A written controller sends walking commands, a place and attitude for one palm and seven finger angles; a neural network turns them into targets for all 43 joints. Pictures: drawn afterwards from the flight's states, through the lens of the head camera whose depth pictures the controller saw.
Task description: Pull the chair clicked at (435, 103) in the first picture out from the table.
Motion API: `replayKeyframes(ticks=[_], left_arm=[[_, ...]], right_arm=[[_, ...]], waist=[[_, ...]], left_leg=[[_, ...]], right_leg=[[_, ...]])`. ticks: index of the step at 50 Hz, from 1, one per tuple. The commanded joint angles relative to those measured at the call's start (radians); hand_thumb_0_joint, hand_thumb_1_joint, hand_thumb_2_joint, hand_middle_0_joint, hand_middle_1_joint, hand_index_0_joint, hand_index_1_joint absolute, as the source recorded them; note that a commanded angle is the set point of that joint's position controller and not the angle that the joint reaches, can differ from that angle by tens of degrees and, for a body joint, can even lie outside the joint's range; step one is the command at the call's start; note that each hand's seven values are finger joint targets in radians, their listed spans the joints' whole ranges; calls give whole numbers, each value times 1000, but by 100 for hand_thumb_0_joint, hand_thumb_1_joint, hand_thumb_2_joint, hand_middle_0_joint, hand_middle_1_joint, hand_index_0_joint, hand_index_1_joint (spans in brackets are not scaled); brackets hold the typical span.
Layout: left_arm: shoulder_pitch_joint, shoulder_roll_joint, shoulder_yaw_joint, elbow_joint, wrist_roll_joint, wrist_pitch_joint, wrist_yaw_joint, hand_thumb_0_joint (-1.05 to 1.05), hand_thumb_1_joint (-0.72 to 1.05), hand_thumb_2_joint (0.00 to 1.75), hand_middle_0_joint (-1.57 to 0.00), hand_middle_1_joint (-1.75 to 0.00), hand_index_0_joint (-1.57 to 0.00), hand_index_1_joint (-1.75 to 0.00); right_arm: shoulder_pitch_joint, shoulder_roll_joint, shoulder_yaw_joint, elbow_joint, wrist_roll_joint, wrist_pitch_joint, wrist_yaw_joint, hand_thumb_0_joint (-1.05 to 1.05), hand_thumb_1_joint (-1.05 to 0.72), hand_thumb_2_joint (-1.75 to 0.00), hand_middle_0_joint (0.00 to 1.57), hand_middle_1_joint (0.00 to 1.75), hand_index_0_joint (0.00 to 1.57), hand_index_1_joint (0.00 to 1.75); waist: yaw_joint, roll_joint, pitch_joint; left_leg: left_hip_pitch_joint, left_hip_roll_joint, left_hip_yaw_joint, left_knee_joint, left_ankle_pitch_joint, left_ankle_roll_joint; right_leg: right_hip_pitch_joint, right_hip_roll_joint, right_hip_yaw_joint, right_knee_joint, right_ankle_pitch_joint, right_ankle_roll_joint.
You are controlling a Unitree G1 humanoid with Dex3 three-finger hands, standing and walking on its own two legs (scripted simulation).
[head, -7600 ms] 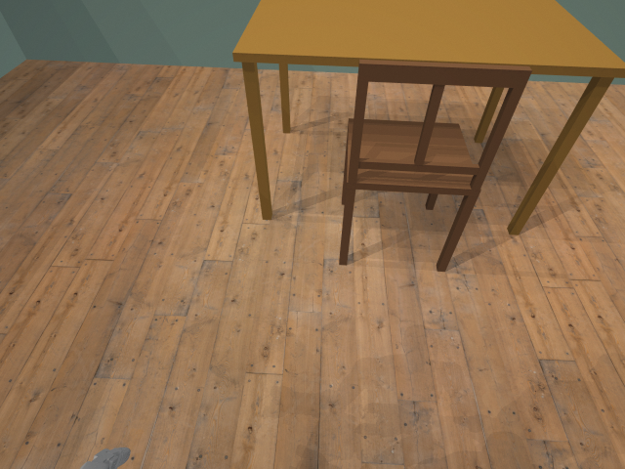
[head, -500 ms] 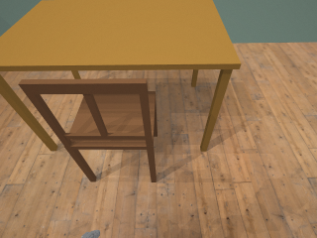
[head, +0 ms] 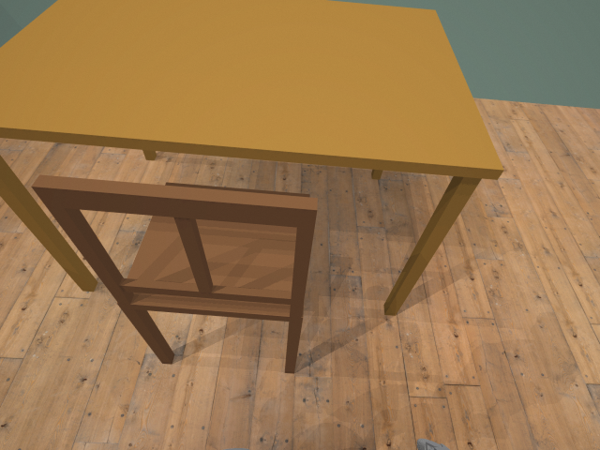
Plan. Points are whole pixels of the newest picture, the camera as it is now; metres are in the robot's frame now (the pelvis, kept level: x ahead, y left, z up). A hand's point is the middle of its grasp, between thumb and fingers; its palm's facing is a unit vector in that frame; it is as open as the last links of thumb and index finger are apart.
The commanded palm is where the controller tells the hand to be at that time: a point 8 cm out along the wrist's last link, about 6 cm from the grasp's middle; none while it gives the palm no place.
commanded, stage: come to a stop and stand still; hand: left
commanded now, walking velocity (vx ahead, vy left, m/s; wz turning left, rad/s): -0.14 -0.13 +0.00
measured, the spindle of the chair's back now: (196, 255) +0.44 +0.24 -0.12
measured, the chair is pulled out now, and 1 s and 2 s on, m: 0.00 0.00 0.00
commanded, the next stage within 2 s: look again from close up in 0.86 s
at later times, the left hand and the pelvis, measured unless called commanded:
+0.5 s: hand out of the picture -0.02 +0.11 -0.17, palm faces +0.02 -0.97 -0.22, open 7.3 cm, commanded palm none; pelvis -0.04 -0.06 +0.00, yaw -1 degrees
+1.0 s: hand out of the picture -0.08 +0.09 -0.17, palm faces +0.04 -0.98 -0.18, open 7.3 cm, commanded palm none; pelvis -0.06 -0.07 +0.00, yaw -1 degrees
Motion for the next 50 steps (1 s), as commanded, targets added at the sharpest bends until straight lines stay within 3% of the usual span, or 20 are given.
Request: replayKeyframes(ticks=[1, 5, 10, 12, 13, 14, 15, 17, 20, 24, 26, 27, 28, 30, 35, 40, 47, 48, 49, 50], left_arm=[[91, 91, 37, -58, 9, 17, -1, 0, 90, 90, -20, -30, -20, -30], [80, 82, 48, -97, 12, 30, -11, 0, 90, 90, -20, -30, -20, -30], [81, 63, 34, -103, 14, 11, -15, 0, 90, 90, -20, -30, -20, -30], [158, 76, 32, -74, 19, 1, -14, 0, 90, 90, -20, -30, -20, -30], [138, 124, 34, -82, 30, -10, -10, 0, 90, 90, -20, -30, -20, -30], [67, 192, 36, -107, 29, -17, -9, 0, 90, 90, -20, -30, -20, -30], [-8, 208, 34, -137, 24, -16, -7, 0, 90, 90, -20, -30, -20, -30], [-84, 186, 37, -143, 20, -24, -4, 0, 90, 90, -20, -30, -20, -30], [-87, 141, 25, -118, 14, -31, -9, 0, 90, 90, -20, -30, -20, -30], [-4, 124, 16, -65, 2, -41, -9, 0, 90, 90, -20, -30, -20, -30], [29, 85, 8, -44, -9, -42, -10, 0, 90, 90, -20, -30, -20, -30], [31, 77, 7, -37, -10, -41, -9, 0, 90, 90, -20, -30, -20, -30], [31, 82, 8, -31, -10, -45, -10, 0, 90, 90, -20, -30, -20, -30], [22, 96, 9, -11, -10, -40, -8, 0, 90, 90, -20, -30, -20, -30], [18, 89, 3, 9, -5, -38, -11, 0, 90, 90, -20, -30, -20, -30], [33, 79, 2, 15, -2, -36, -10, 0, 90, 90, -20, -30, -20, -30], [58, 61, 4, 15, -1, -41, -9, 0, 90, 90, -20, -30, -20, -30], [144, 89, -6, 36, 18, -78, 29, 0, 90, 90, -20, -30, -20, -30], [97, 129, 2, -13, 15, -86, 24, 0, 90, 90, -20, -30, -20, -30], [61, 150, 7, -33, 14, -86, 13, 0, 90, 90, -20, -30, -20, -30]], right_arm=[[117, -230, -70, -22, -9, 24, -13, 0, -90, -90, 20, 30, 20, 30], [58, -219, -77, -54, -13, 27, 0, 0, -90, -90, 20, 30, 20, 30], [57, -218, -82, -42, -21, 36, 17, 0, -90, -90, 20, 30, 20, 30], [80, -204, -82, -39, -15, 43, 22, 0, -90, -90, 20, 30, 20, 30], [110, -153, -74, -40, -6, 49, 26, 0, -90, -90, 20, 30, 20, 30], [102, -94, -58, -63, -1, 55, 32, 0, -90, -90, 20, 30, 20, 30], [72, -116, -59, -70, -7, 59, 38, 0, -90, -90, 20, 30, 20, 30], [96, -124, -60, -45, -13, 64, 39, 0, -90, -90, 20, 30, 20, 30], [181, -114, -51, 9, -9, 47, 35, 0, -90, -90, 20, 30, 20, 30], [240, -90, -27, 52, -7, 20, 19, 0, -90, -90, 20, 30, 20, 30], [250, -119, -18, 73, -9, -2, 9, 0, -90, -90, 20, 30, 20, 30], [244, -133, -16, 77, -10, -3, 4, 0, -90, -90, 20, 30, 20, 30], [252, -133, -13, 87, -11, -4, 0, 0, -90, -90, 20, 30, 20, 30], [256, -117, -10, 109, -7, -7, 0, 0, -90, -90, 20, 30, 20, 30], [271, -100, -8, 117, -5, 6, 2, 0, -90, -90, 20, 30, 20, 30], [299, -88, -7, 124, -9, 14, 5, 0, -90, -90, 20, 30, 20, 30], [309, -76, -6, 117, -11, 8, 5, 0, -90, -90, 20, 30, 20, 30], [180, -130, -7, 47, -5, -13, 23, 0, -90, -90, 20, 30, 20, 30], [253, -73, -8, 8, -5, -1, 24, 0, -90, -90, 20, 30, 20, 30], [253, -72, -6, 18, -12, 7, 29, 0, -90, -90, 20, 30, 20, 30]], waist=[[-43, 97, -160], [-31, 157, -171], [-35, 231, -112], [-9, 123, -116], [-24, -38, -88], [-46, -238, -28], [-36, -178, -4], [-56, -212, 18], [-79, -130, 17], [-58, -57, -54], [-34, 54, -65], [-24, 57, -66], [-26, 29, -82], [-25, 132, -102], [-35, 32, -25], [-43, -12, 37], [-47, 4, 18], [6, -64, 53], [-68, -33, -59], [-60, 4, -66]], left_leg=[[162, 316, -208, -109, 686, 147], [71, 293, -189, -166, 260, 127], [-32, 251, -232, -204, -150, 86], [-107, 172, -173, -123, -252, 21], [-141, 78, -106, 20, -276, -33], [-165, 0, -53, 143, -289, -78], [-82, 9, -90, 254, -306, -68], [-76, 10, -130, 345, -250, -53], [-62, 8, -108, 323, -186, -57], [90, 9, -115, -30, -34, -66], [116, 84, -208, -104, 167, -40], [91, 99, -212, -110, 158, -34], [100, 90, -191, -88, 170, -41], [100, 83, -186, -102, 201, -42], [71, 63, -166, -142, -2, -50], [71, 44, -152, -143, -66, -49], [86, 39, -149, -134, -46, -46], [-33, 44, -110, 87, -65, -74], [3, 19, -126, 111, -189, -63], [34, 11, -107, 107, -177, -56]], right_leg=[[-111, -10, 50, 212, 49, 7], [-100, -18, 47, 181, 89, 6], [39, -10, -22, -175, 111, -18], [178, -3, -37, -411, 261, -26], [144, -99, 105, -557, 194, -61], [4, -264, 325, -683, 56, -136], [-143, -316, 334, -740, -30, -189], [-186, -243, 279, -718, -16, -182], [-91, -176, 147, -631, 241, -170], [15, -150, 119, -506, 401, -129], [49, -77, 81, -465, 432, -76], [86, -64, 83, -481, 422, -65], [111, -67, 88, -488, 477, -67], [163, -71, 68, -467, 500, -64], [121, -69, 75, -542, 350, -63], [45, -70, 94, -587, 217, -62], [27, -72, 101, -583, 219, -64], [64, -132, 154, -533, 672, -34], [73, -205, 203, -555, 513, -91], [46, -195, 193, -566, 380, -118]])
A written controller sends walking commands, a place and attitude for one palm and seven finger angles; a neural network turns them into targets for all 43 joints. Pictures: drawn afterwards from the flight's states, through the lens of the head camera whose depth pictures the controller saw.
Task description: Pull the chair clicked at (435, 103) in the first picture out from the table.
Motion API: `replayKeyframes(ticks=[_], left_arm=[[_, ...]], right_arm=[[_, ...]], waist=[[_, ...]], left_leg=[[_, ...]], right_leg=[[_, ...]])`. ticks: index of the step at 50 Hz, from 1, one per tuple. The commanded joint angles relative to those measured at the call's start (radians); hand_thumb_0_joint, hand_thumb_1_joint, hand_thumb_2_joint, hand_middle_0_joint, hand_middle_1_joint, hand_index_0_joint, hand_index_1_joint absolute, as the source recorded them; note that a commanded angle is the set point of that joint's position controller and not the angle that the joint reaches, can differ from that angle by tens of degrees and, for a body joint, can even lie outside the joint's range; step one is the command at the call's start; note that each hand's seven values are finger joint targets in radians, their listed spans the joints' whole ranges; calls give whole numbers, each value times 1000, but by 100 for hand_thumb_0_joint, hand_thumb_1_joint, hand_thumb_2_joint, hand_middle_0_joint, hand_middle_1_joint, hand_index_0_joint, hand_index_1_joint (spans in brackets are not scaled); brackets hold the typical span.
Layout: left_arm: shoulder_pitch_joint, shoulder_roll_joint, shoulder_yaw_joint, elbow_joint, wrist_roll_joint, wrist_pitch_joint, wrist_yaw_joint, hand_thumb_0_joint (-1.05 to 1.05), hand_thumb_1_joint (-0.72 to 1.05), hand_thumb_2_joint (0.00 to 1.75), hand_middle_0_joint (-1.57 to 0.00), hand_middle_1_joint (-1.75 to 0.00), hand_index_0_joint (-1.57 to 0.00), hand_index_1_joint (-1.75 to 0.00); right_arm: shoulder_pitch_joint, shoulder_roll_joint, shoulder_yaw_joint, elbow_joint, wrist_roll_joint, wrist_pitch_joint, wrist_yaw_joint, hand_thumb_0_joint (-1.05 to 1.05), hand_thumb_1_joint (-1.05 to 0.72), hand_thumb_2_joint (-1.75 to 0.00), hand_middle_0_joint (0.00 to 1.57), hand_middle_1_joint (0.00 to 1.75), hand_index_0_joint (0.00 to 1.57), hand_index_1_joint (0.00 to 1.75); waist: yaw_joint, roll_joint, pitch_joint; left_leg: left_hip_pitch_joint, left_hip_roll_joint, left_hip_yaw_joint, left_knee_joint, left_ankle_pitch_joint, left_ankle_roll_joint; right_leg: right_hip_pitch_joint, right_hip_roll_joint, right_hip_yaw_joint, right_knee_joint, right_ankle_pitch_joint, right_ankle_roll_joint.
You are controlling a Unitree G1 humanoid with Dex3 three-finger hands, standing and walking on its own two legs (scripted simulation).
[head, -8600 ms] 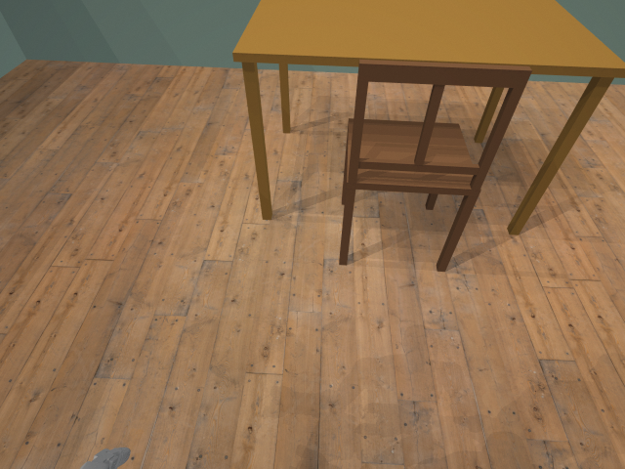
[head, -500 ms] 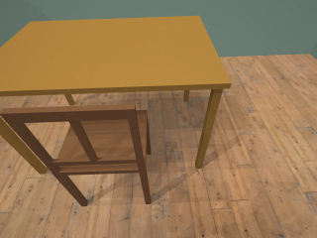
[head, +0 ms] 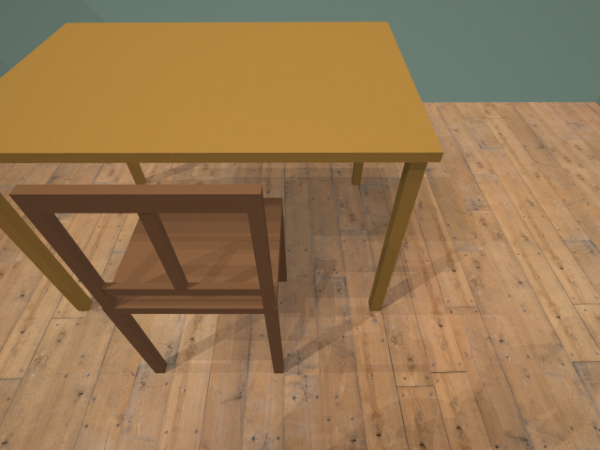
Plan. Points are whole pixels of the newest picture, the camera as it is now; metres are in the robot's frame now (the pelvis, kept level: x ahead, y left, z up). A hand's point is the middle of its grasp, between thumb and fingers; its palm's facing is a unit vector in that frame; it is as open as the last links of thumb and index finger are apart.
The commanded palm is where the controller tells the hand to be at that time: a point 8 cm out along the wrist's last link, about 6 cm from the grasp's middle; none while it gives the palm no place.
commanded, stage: look again from close up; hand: left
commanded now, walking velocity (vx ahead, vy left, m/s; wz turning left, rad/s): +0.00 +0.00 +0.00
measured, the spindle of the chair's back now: (165, 251) +0.50 +0.32 -0.12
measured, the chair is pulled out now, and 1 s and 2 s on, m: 0.00 0.00 0.00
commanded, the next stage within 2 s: shuffle to correct the standing spot in 1.04 s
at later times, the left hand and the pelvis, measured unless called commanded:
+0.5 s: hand out of the picture +0.03 +0.22 -0.18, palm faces +0.02 -0.98 -0.21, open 7.3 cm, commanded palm none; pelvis +0.01 +0.04 +0.00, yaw +0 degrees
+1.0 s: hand out of the picture +0.02 +0.20 -0.18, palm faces +0.03 -0.98 -0.18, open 7.3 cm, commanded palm none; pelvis +0.02 +0.03 +0.00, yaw +0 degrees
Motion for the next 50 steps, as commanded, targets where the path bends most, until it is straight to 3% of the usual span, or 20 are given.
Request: replayKeyframes(ticks=[1, 3, 4, 6, 8, 10, 16, 19, 24, 29, 50], left_arm=[[16, 185, 26, -79, 8, -38, 11, 0, 90, 90, -20, -30, -20, -30], [12, 150, 20, -89, 2, -36, 6, 0, 90, 90, -20, -30, -20, -30], [17, 138, 18, -89, 1, -32, 4, 0, 90, 90, -20, -30, -20, -30], [24, 133, 14, -92, 1, -21, -1, 0, 90, 90, -20, -30, -20, -30], [37, 128, 10, -85, -1, -19, -4, 0, 90, 90, -20, -30, -20, -30], [36, 132, 8, -86, 1, -15, -6, 0, 90, 90, -20, -30, -20, -30], [37, 138, 8, -94, -1, -6, -7, 0, 90, 90, -20, -30, -20, -30], [34, 144, 8, -93, -2, -8, -8, 0, 90, 90, -20, -30, -20, -30], [23, 153, 8, -93, -3, -8, -8, 0, 90, 90, -20, -30, -20, -30], [22, 153, 10, -85, -2, -8, -7, 0, 90, 90, -20, -30, -20, -30], [43, 140, 8, -58, 1, -7, -4, 0, 90, 90, -20, -30, -20, -30]], right_arm=[[60, -55, -12, -95, -5, -16, 15, 0, -90, -90, 20, 30, 20, 30], [98, -67, -7, -91, -7, -30, 15, 0, -90, -90, 20, 30, 20, 30], [90, -76, -6, -94, -5, -33, 13, 0, -90, -90, 20, 30, 20, 30], [68, -85, -3, -103, -5, -36, 10, 0, -90, -90, 20, 30, 20, 30], [64, -98, -1, -108, -4, -39, 7, 0, -90, -90, 20, 30, 20, 30], [62, -106, 1, -108, -3, -41, 6, 0, -90, -90, 20, 30, 20, 30], [52, -131, 3, -96, -5, -46, 4, 0, -90, -90, 20, 30, 20, 30], [48, -135, 5, -87, -5, -49, 3, 0, -90, -90, 20, 30, 20, 30], [43, -136, 5, -74, -3, -49, 3, 0, -90, -90, 20, 30, 20, 30], [39, -133, 5, -56, -2, -50, 2, 0, -90, -90, 20, 30, 20, 30], [22, -115, 6, -17, 2, -43, -2, 0, -90, -90, 20, 30, 20, 30]], waist=[[-40, -54, -19], [-46, -15, -15], [-35, 0, 5], [-19, 24, 50], [-11, -18, 72], [-7, -16, 92], [3, -11, 81], [4, -19, 36], [2, -40, 21], [1, -23, 10], [2, -34, 42]], left_leg=[[-6, -2, 7, 89, -62, 24], [5, 11, -30, 30, 36, 37], [-28, 25, -41, 2, 47, 42], [-85, 34, -67, -40, 33, 49], [-102, 36, -77, -63, 35, 54], [-113, 39, -87, -88, 31, 58], [-117, 43, -100, -127, 8, 64], [-78, 42, -89, -118, 68, 65], [-46, 39, -76, -104, 125, 64], [-19, 39, -67, -95, 178, 62], [4, 38, -60, -104, 167, 59]], right_leg=[[-100, -220, 196, -128, -98, -57], [-120, -153, 143, -69, -125, -40], [-106, -134, 127, -52, -122, -30], [-83, -115, 111, -33, -114, -18], [-64, -108, 109, -24, -80, -12], [-56, -104, 102, -18, -66, -7], [-14, -104, 85, -1, -22, 5], [8, -113, 86, 1, 26, 7], [14, -123, 89, -1, 67, 10], [23, -127, 86, 1, 105, 12], [16, -127, 93, -31, 110, 12]])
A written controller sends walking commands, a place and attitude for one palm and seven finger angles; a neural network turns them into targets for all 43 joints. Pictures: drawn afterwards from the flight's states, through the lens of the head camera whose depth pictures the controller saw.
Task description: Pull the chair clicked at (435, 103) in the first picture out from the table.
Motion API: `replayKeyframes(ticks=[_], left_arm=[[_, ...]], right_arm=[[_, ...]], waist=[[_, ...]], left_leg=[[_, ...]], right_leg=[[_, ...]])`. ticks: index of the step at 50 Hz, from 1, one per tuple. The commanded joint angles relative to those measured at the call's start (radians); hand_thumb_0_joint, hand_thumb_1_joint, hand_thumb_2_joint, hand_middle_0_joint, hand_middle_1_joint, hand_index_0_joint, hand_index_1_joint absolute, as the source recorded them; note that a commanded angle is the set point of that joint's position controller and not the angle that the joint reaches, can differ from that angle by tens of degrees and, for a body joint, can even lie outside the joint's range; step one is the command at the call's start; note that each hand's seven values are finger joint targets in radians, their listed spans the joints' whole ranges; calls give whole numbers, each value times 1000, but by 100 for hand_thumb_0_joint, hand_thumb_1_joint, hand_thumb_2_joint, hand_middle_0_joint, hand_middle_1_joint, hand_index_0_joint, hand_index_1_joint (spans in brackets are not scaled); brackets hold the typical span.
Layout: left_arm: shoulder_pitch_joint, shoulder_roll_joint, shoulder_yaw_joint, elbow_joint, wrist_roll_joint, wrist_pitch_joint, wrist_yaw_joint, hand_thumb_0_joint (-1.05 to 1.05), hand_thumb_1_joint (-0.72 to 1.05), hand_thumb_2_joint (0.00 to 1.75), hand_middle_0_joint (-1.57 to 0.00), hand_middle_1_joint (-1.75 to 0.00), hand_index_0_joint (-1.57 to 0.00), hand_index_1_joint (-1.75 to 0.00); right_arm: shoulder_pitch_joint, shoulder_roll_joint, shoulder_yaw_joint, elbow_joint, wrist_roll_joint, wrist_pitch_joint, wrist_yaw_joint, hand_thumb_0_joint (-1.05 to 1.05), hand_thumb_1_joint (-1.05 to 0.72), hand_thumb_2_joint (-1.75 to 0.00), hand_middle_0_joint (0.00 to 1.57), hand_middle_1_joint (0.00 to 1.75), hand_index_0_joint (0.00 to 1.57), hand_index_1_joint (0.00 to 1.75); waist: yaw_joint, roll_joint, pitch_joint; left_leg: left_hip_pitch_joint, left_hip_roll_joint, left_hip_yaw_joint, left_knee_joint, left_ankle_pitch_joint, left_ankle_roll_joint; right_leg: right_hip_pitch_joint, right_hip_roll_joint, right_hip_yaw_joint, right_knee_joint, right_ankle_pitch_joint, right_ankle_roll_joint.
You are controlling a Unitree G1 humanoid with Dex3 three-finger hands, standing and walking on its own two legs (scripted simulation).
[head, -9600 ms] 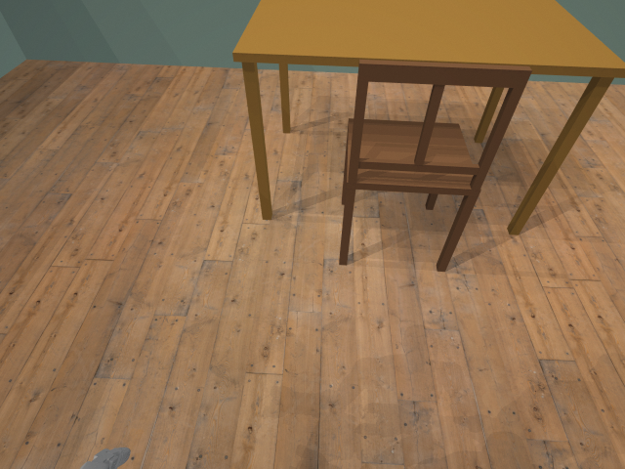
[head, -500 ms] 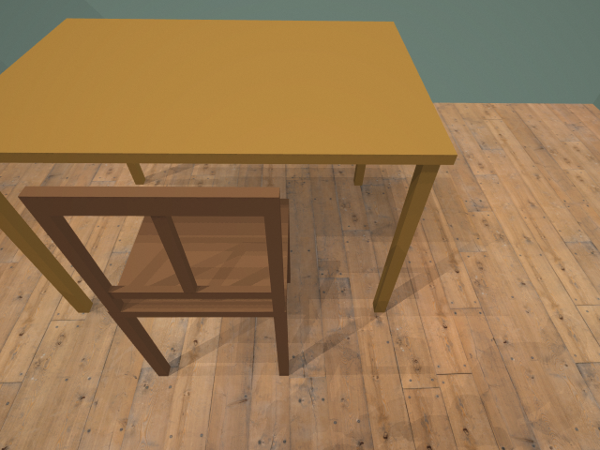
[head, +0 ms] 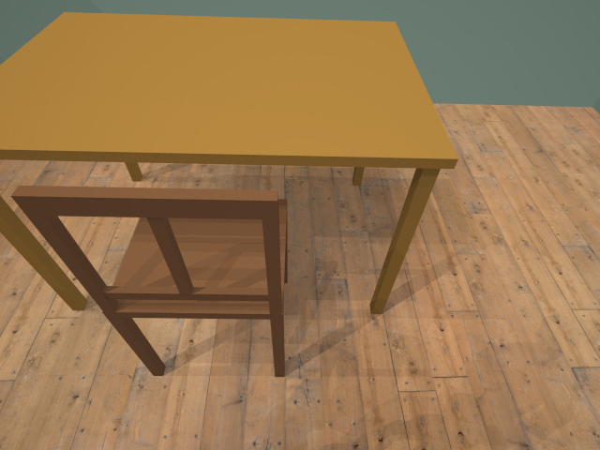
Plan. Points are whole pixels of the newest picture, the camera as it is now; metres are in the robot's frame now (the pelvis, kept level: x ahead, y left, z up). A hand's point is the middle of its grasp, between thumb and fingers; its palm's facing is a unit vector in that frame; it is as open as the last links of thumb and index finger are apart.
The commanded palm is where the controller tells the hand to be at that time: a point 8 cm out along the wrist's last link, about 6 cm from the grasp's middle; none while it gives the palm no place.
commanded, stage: look again from close up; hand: left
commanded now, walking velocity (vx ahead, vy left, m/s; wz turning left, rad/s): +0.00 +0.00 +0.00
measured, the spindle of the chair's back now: (173, 256) +0.47 +0.29 -0.12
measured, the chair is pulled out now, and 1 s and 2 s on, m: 0.00 0.00 0.00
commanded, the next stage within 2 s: shuffle to correct the standing spot in 0.04 s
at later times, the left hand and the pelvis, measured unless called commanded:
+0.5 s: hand out of the picture -0.01 +0.20 -0.19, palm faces +0.09 -0.98 -0.18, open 7.3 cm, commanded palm none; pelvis +0.02 +0.02 -0.01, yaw +0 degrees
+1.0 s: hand out of the picture +0.11 +0.19 -0.17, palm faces +0.07 -0.98 -0.20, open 7.2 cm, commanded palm none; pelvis +0.05 +0.01 +0.00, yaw +1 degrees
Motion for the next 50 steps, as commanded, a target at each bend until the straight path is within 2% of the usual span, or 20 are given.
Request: replayKeyframes(ticks=[1, 10, 15, 17, 20, 21, 22, 23, 24, 25, 27, 30, 35, 36, 37, 38, 39, 41, 45, 50], left_arm=[[67, 97, 16, -27, 1, -12, 6, 0, 90, 90, -20, -30, -20, -30], [80, 112, 25, -33, 5, -12, 5, 0, 90, 90, -20, -30, -20, -30], [107, 170, 55, -51, 6, -3, 6, 0, 90, 90, -20, -30, -20, -30], [103, 178, 67, -66, 8, -2, 9, 0, 90, 90, -20, -30, -20, -30], [73, 172, 77, -88, 12, 3, 11, 0, 90, 90, -20, -30, -20, -30], [58, 155, 75, -96, 12, 7, 9, 0, 90, 90, -20, -30, -20, -30], [47, 131, 70, -106, 12, 13, 6, 0, 90, 90, -20, -30, -20, -30], [35, 95, 64, -115, 15, 16, 4, 0, 90, 90, -20, -30, -20, -30], [2, 76, 54, -133, 19, 18, 7, 0, 90, 90, -20, -30, -20, -30], [-18, 81, 52, -145, 20, 16, 7, 0, 90, 90, -20, -30, -20, -30], [-38, 73, 54, -144, 14, 10, 4, 0, 90, 90, -20, -30, -20, -30], [-16, 29, 37, -126, 5, 12, -2, 0, 90, 90, -20, -30, -20, -30], [13, 57, 37, -113, -2, 2, 7, 0, 90, 90, -20, -30, -20, -30], [39, 73, 38, -104, -1, -7, 8, 0, 90, 90, -20, -30, -20, -30], [60, 108, 44, -93, 1, -16, 12, 0, 90, 90, -20, -30, -20, -30], [73, 132, 42, -83, -2, -21, 15, 0, 90, 90, -20, -30, -20, -30], [52, 143, 35, -82, -5, -20, 13, 0, 90, 90, -20, -30, -20, -30], [11, 119, 31, -89, -7, -19, 15, 0, 90, 90, -20, -30, -20, -30], [-10, 86, 23, -98, -10, -14, 16, 0, 90, 90, -20, -30, -20, -30], [6, 89, 24, -82, -8, -11, 14, 0, 90, 90, -20, -30, -20, -30]], right_arm=[[59, -88, -14, -25, -1, -13, 1, 0, -90, -90, 20, 30, 20, 30], [70, -84, -16, -22, -4, -1, 4, 0, -90, -90, 20, 30, 20, 30], [59, -72, -25, -56, -10, 21, 13, 0, -90, -90, 20, 30, 20, 30], [64, -66, -27, -71, -12, 21, 14, 0, -90, -90, 20, 30, 20, 30], [107, -64, -30, -69, -10, 16, 16, 0, -90, -90, 20, 30, 20, 30], [133, -74, -30, -64, -10, 11, 17, 0, -90, -90, 20, 30, 20, 30], [162, -107, -35, -59, -13, 8, 16, 0, -90, -90, 20, 30, 20, 30], [194, -144, -42, -57, -18, 7, 11, 0, -90, -90, 20, 30, 20, 30], [220, -150, -45, -57, -18, 9, 5, 0, -90, -90, 20, 30, 20, 30], [237, -139, -41, -60, -15, 8, 0, 0, -90, -90, 20, 30, 20, 30], [208, -123, -33, -78, -20, 2, -5, 0, -90, -90, 20, 30, 20, 30], [147, -111, -28, -96, -19, -12, -14, 0, -90, -90, 20, 30, 20, 30], [124, -117, -36, -72, -10, -19, -19, 0, -90, -90, 20, 30, 20, 30], [120, -110, -36, -69, -4, -20, -18, 0, -90, -90, 20, 30, 20, 30], [132, -88, -35, -69, 2, -24, -15, 0, -90, -90, 20, 30, 20, 30], [136, -71, -34, -70, 7, -21, -13, 0, -90, -90, 20, 30, 20, 30], [153, -51, -33, -62, 9, -13, -9, 0, -90, -90, 20, 30, 20, 30], [158, -32, -28, -37, 3, 3, -9, 0, -90, -90, 20, 30, 20, 30], [129, -38, -20, -11, -5, -11, -10, 0, -90, -90, 20, 30, 20, 30], [108, -41, -16, -4, -5, -13, -15, 0, -90, -90, 20, 30, 20, 30]], waist=[[-1, 10, 31], [6, -21, 34], [21, -113, 69], [21, -142, 80], [-1, -96, 73], [-9, -29, 70], [-19, 96, 60], [-26, 222, 47], [-42, 279, 76], [-48, 244, 75], [-36, 147, 52], [-4, 53, 7], [14, 77, -52], [28, 47, -70], [23, -22, -94], [13, -81, -110], [-7, -102, -90], [-18, -221, -46], [-2, -5, -13], [3, 46, -3]], left_leg=[[-44, 95, -85, -88, 189, 15], [-71, 75, -63, -56, 94, 12], [-178, 17, 5, 76, -72, -10], [-193, 21, 8, 115, -75, -11], [-104, 30, 3, 29, -26, -5], [-66, 40, -25, -10, 45, 6], [-36, 101, -112, -52, 130, 36], [8, 190, -228, -112, 212, 95], [56, 236, -307, -169, 307, 156], [103, 263, -334, -158, 417, 204], [102, 261, -308, -116, 591, 231], [77, 225, -211, -106, 753, 201], [87, 196, -172, -42, 774, 132], [82, 167, -150, 1, 696, 94], [-3, 123, -127, 38, 539, 51], [-90, 74, -97, 33, 271, 17], [-118, 36, -83, -10, 52, 0], [-75, 45, -64, -27, 29, -6], [-14, 102, -112, -108, 339, 12], [3, 111, -108, -117, 333, 16]], right_leg=[[-5, -72, 62, -68, 164, -37], [1, -91, 82, -72, 89, -59], [-7, -205, 220, -162, -98, -129], [-28, -250, 256, -171, -76, -156], [-86, -214, 177, -87, -19, -140], [-110, -165, 123, -19, -17, -118], [-143, -88, 37, 84, -66, -85], [-206, -14, -65, 222, -164, -53], [-322, 20, -73, 356, -317, -40], [-389, 5, -41, 465, -357, -48], [-397, -26, -14, 542, -320, -52], [-288, -26, -4, 442, -203, -30], [-81, -9, 8, 68, 24, -25], [-14, -20, 19, -43, 150, -25], [105, -72, 100, -38, 384, -43], [167, -173, 201, 18, 630, -95], [150, -236, 213, 28, 682, -142], [82, -195, 180, 4, 625, -148], [42, -90, 112, 10, 434, -87], [49, -77, 108, -31, 355, -78]])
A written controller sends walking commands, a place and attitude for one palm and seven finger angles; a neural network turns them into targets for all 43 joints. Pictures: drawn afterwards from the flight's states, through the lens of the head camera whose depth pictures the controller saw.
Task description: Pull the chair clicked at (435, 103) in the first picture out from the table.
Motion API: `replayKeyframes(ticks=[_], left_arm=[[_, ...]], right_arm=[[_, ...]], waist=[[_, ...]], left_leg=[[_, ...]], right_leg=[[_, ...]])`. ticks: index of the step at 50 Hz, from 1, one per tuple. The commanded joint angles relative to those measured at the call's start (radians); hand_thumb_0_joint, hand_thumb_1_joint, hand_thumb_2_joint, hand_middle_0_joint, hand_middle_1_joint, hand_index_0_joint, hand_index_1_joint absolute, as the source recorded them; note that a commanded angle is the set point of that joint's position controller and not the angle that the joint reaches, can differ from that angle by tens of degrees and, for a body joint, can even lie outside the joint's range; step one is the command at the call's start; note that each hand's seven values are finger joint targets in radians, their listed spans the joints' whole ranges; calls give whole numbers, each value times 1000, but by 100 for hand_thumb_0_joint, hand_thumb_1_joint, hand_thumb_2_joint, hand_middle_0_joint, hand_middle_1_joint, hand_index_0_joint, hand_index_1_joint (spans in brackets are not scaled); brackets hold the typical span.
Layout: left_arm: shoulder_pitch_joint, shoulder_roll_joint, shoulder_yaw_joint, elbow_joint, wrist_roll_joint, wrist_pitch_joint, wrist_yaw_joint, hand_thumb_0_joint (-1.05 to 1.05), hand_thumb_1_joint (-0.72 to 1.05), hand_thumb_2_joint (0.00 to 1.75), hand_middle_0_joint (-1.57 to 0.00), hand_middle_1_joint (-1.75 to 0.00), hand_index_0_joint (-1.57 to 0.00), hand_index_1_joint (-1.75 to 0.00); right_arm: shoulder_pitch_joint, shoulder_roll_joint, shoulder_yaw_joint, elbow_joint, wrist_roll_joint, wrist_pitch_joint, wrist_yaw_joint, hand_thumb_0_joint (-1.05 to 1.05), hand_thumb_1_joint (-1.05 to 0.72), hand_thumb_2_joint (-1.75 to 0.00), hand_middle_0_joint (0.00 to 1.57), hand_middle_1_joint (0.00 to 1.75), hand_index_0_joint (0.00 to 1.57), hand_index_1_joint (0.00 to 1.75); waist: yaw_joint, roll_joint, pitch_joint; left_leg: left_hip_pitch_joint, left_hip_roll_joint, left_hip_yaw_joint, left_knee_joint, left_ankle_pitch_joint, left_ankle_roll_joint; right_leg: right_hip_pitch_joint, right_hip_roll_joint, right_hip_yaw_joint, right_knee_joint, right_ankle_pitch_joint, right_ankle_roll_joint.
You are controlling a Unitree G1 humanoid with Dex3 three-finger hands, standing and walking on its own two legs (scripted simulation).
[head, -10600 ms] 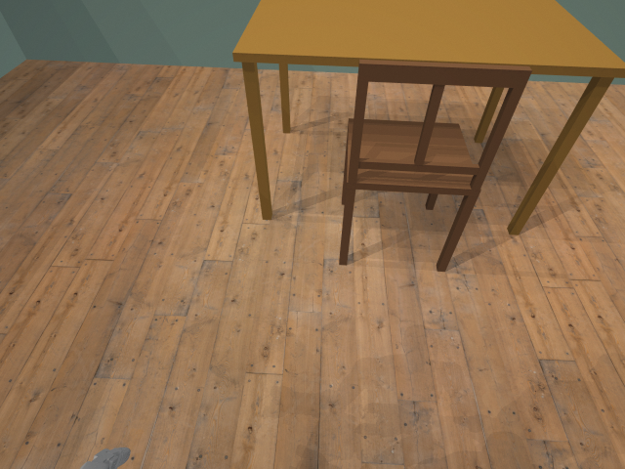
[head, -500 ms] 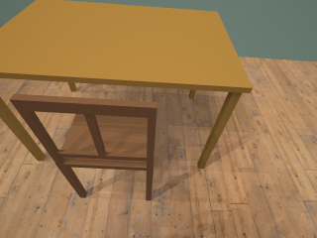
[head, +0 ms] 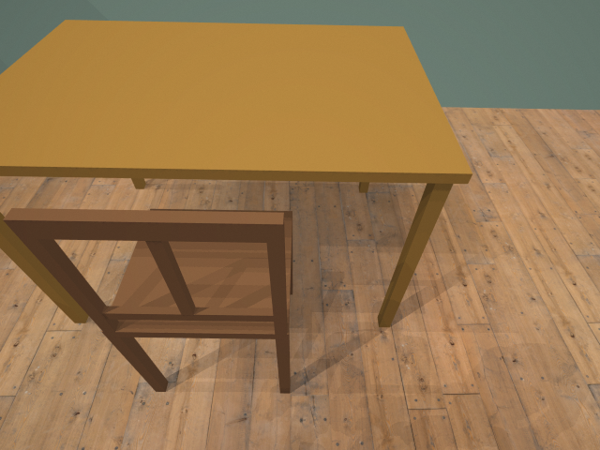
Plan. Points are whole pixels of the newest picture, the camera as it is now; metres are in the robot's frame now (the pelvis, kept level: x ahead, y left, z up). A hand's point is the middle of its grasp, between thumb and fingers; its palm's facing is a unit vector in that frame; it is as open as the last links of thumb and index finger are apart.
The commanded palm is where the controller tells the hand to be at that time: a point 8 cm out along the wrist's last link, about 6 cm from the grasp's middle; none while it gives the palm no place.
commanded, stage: come to a stop and stand still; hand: left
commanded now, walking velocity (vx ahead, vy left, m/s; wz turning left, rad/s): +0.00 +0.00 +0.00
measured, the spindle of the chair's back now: (173, 278) +0.43 +0.27 -0.12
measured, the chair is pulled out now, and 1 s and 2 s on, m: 0.00 0.00 0.00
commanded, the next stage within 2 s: look again from close up in 0.80 s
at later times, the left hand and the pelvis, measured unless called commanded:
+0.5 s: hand out of the picture -0.06 +0.13 -0.17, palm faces +0.07 -0.99 -0.15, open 7.3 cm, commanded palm none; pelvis -0.02 -0.02 +0.00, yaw +0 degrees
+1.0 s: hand out of the picture -0.04 +0.14 -0.18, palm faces +0.03 -0.98 -0.18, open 7.3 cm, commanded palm none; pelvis -0.03 -0.02 +0.00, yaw +1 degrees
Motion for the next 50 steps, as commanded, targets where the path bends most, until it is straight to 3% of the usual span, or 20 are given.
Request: replayKeyframes(ticks=[1, 14, 21, 32, 44, 45, 46, 47, 48, 50], left_arm=[[101, 82, 7, -8, 4, -5, -2, 0, 90, 90, -20, -30, -20, -30], [154, 85, -7, 33, 3, -13, -12, 0, 90, 90, -20, -30, -20, -30], [189, 69, -10, 49, 5, -11, -12, 0, 90, 90, -20, -30, -20, -30], [225, 52, -7, 59, 4, -13, -10, 0, 90, 90, -20, -30, -20, -30], [232, 42, -2, 57, 2, -16, -9, 0, 90, 90, -20, -30, -20, -30], [172, 214, -19, -21, 6, -25, 4, 0, 90, 90, -20, -30, -20, -30], [215, 136, -7, -9, 1, -21, 4, 0, 90, 90, -20, -30, -20, -30], [215, 126, -3, -5, 10, -27, 6, 0, 90, 90, -20, -30, -20, -30], [206, 144, -3, -21, 10, -30, 6, 0, 90, 90, -20, -30, -20, -30], [181, 151, 5, -40, 11, -28, 10, 0, 90, 90, -20, -30, -20, -30]], right_arm=[[86, -74, -9, -10, -3, -10, 0, 0, -90, -90, 20, 30, 20, 30], [90, -88, 2, -4, 1, -4, 3, 0, -90, -90, 20, 30, 20, 30], [111, -66, 8, 8, 2, 2, 6, 0, -90, -90, 20, 30, 20, 30], [161, -35, 9, 16, -1, 6, 7, 0, -90, -90, 20, 30, 20, 30], [196, -20, 9, 16, -2, -1, 2, 0, -90, -90, 20, 30, 20, 30], [51, -140, -21, -118, -15, 32, 19, 0, -90, -90, 20, 30, 20, 30], [63, -110, -29, -120, -12, 9, 12, 0, -90, -90, 20, 30, 20, 30], [79, -89, -33, -113, -11, 2, 9, 0, -90, -90, 20, 30, 20, 30], [119, -87, -33, -108, -4, 3, 9, 0, -90, -90, 20, 30, 20, 30], [154, -82, -36, -110, -5, 13, 14, 0, -90, -90, 20, 30, 20, 30]], waist=[[15, 48, 11], [9, -15, 42], [11, -4, 87], [12, -8, 93], [17, 20, 76], [-35, 93, 208], [27, 77, 115], [4, 73, 27], [-12, 24, -52], [-21, -99, -81]], left_leg=[[-77, 147, -99, -64, 365, -1], [-90, 131, -89, -88, 178, -6], [-124, 117, -86, -95, 99, -4], [-155, 100, -76, -67, 71, -6], [-176, 109, -84, -65, 115, -7], [-218, 35, -117, -32, 178, 1], [-249, 96, -84, 45, 28, -1], [-224, 71, -82, 101, 34, 1], [-194, 55, -68, 144, 18, -1], [-208, 38, -38, 224, -18, -2]], right_leg=[[98, -133, 129, -61, 353, -11], [91, -133, 150, -141, 267, -12], [53, -124, 161, -190, 88, -9], [38, -126, 174, -217, -5, -5], [73, -126, 154, -183, 86, -8], [-47, -65, 154, -92, 75, 7], [-47, -127, 171, -106, -58, -3], [-22, -160, 231, -135, -54, -27], [10, -190, 261, -169, -84, -39], [21, -222, 311, -234, -147, -42]])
